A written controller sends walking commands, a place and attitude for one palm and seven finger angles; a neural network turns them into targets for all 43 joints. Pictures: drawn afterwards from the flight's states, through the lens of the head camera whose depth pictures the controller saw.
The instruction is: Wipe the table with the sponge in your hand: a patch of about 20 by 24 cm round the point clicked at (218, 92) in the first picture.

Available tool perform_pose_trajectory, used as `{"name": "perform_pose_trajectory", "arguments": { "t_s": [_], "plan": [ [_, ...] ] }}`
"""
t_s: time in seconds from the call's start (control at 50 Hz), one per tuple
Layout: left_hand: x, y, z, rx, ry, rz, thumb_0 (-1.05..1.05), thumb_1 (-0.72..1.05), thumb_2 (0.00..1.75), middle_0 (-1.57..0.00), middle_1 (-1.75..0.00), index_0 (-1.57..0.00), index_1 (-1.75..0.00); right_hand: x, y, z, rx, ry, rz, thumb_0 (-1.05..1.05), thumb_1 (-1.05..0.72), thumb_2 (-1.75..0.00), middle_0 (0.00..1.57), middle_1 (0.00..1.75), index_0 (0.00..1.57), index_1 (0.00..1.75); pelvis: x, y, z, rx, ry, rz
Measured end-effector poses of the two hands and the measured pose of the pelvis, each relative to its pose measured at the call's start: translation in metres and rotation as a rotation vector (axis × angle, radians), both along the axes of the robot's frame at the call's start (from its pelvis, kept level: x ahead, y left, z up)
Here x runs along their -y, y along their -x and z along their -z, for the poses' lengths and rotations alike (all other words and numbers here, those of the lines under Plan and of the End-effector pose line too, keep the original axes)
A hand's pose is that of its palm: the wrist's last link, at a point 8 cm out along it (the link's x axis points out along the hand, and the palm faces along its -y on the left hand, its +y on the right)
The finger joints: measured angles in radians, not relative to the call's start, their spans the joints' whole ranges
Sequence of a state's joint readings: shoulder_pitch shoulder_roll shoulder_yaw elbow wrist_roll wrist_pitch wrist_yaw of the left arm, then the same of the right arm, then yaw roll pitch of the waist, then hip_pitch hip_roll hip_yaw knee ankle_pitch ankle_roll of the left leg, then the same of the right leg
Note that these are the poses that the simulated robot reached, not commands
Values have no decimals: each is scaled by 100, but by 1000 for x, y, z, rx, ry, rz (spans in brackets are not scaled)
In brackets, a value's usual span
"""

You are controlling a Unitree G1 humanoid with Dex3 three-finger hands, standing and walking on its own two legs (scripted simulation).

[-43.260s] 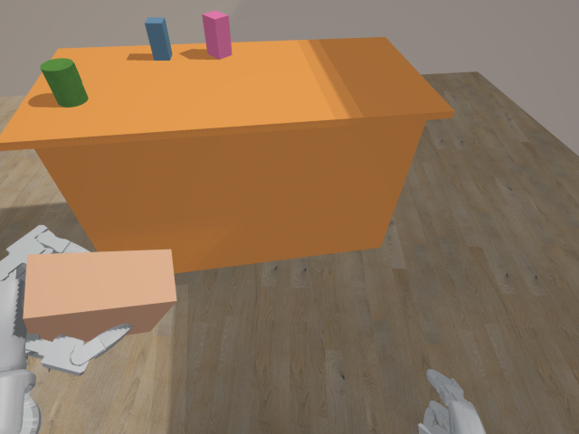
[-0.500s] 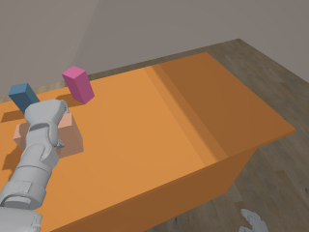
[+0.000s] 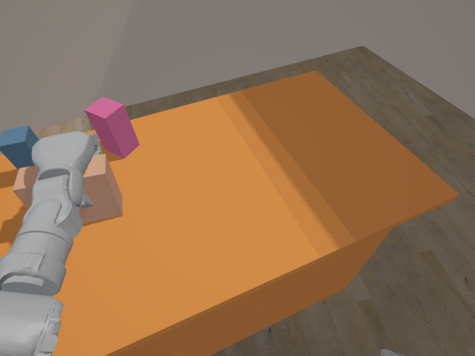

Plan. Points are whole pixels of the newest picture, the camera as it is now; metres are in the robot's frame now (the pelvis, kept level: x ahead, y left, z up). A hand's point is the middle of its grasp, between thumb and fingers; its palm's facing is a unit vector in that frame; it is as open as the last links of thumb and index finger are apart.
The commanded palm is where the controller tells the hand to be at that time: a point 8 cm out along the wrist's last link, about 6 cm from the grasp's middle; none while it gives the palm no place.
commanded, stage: slide across to the middle lane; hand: left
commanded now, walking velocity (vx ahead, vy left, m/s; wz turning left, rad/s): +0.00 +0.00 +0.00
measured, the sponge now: (78, 199) +0.37 +0.34 +0.03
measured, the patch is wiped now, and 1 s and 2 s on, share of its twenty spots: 0.65 0.70 0.80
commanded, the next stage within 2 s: wipe back along the middle lane in 0.46 s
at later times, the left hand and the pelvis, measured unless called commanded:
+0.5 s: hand (125, 163) +0.42 +0.24 +0.08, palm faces -0.05 -0.03 -1.00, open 9.8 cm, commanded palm +0.40 +0.24 +0.15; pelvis +0.02 -0.01 +0.00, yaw +1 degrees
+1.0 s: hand (127, 186) +0.37 +0.22 +0.08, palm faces -0.01 -0.05 -1.00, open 9.9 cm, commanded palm +0.34 +0.22 +0.13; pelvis +0.00 -0.02 +0.00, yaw +0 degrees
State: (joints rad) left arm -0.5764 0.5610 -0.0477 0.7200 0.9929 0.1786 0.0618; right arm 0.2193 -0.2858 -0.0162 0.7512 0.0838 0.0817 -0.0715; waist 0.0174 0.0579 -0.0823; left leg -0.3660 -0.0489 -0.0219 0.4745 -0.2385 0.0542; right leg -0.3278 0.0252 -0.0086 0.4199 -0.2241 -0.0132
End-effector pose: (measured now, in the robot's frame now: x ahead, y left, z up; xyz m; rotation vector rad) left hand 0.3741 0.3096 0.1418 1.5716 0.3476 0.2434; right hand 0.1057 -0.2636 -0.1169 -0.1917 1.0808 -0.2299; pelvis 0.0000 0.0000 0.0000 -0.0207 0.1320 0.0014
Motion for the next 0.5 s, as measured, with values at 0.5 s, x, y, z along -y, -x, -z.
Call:
{"name": "perform_pose_trajectory", "arguments": {
  "t_s": [0.5],
  "plan": [
    [72,-32,3,17,38,-26,1,-52,104,-79,-140,-79,-140,-26,-80,-9,131,-83,-104,1,-90,-90,20,30,20,30,8,-17,0,1,-10,-10]
  ]
}}
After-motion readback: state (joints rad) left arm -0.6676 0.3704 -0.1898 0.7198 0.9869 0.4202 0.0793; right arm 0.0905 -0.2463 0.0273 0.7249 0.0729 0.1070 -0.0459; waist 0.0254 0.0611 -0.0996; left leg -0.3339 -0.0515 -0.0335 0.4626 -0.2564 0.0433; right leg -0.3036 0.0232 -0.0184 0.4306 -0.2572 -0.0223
